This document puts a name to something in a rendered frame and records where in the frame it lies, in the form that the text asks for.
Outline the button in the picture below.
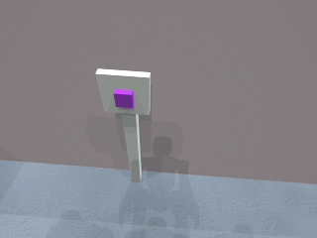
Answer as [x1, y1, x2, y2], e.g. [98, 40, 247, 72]
[113, 88, 134, 108]

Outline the panel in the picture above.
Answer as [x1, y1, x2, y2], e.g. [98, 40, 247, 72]
[95, 68, 151, 182]

